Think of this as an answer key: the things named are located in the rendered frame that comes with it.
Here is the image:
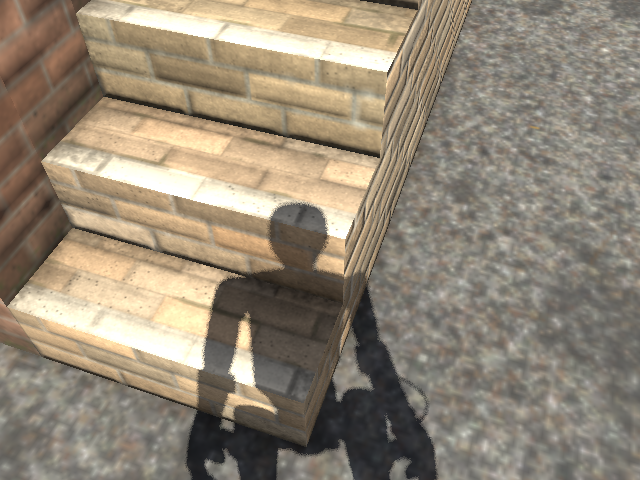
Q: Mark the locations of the stairs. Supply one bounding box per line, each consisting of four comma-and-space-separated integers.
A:
7, 0, 472, 447

